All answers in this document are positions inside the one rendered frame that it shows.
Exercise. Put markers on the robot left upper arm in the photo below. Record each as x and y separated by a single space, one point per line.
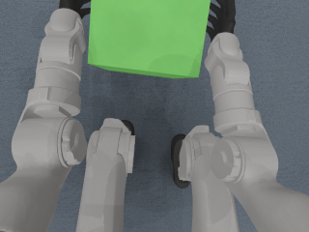
45 150

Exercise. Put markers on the left robot hand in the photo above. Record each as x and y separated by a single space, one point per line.
75 5

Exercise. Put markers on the right robot hand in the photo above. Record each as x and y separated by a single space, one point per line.
225 21

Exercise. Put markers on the left robot forearm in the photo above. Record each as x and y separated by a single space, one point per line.
59 68

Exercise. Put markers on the robot left thigh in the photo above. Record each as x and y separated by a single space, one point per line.
103 194

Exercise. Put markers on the right robot forearm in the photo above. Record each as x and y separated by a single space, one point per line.
232 94

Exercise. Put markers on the robot right upper arm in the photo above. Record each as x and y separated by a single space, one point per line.
248 167

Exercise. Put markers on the robot left foot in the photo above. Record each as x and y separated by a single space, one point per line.
129 125

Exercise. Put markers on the carton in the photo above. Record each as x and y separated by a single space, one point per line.
163 38

